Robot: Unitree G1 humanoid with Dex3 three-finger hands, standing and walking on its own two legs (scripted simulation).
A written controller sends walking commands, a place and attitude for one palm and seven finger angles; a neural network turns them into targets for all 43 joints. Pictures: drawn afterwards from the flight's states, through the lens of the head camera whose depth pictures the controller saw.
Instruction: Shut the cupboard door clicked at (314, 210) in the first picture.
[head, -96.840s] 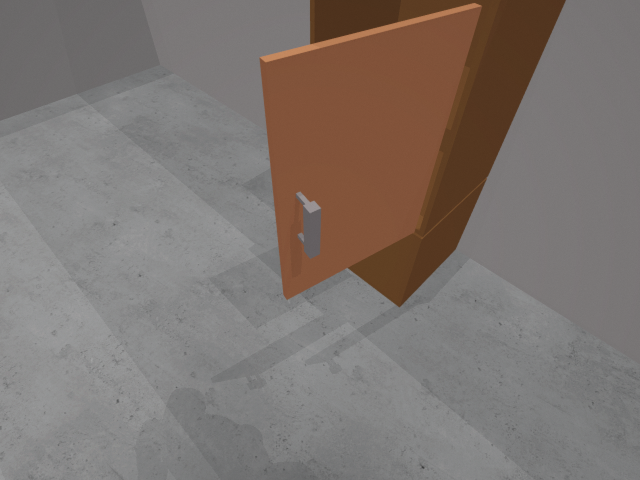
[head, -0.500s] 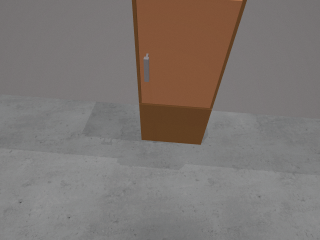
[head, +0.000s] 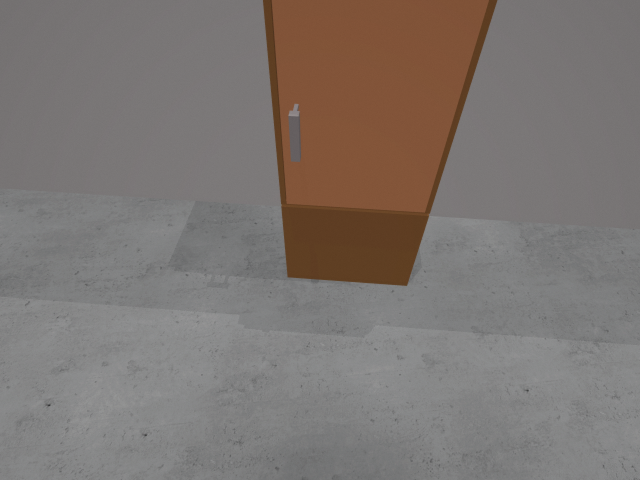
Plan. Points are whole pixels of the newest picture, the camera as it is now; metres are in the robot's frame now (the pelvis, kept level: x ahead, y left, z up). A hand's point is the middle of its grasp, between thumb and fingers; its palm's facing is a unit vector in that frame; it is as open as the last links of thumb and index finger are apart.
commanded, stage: look to check the result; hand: left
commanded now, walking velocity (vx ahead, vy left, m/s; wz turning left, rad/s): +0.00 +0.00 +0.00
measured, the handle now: (296, 132) +0.90 +0.10 -0.08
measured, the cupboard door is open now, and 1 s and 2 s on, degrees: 0 0 0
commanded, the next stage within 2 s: stand and wait in 0.08 s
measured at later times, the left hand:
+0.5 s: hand out of the picture +0.04 +0.20 -0.17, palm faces -0.01 -0.97 -0.24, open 7.4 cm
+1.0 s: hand out of the picture +0.06 +0.21 -0.17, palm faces +0.00 -0.96 -0.27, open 7.4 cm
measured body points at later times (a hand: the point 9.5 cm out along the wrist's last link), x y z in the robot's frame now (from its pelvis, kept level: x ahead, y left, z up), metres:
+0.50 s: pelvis +0.01 +0.00 +0.00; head +0.03 +0.00 +0.45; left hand +0.04 +0.25 -0.15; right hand +0.04 -0.26 -0.15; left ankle +0.02 +0.08 -0.75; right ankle -0.03 -0.12 -0.74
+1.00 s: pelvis +0.03 -0.01 +0.00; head +0.05 -0.01 +0.45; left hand +0.06 +0.26 -0.15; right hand +0.08 -0.28 -0.15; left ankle +0.03 +0.08 -0.75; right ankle -0.03 -0.12 -0.74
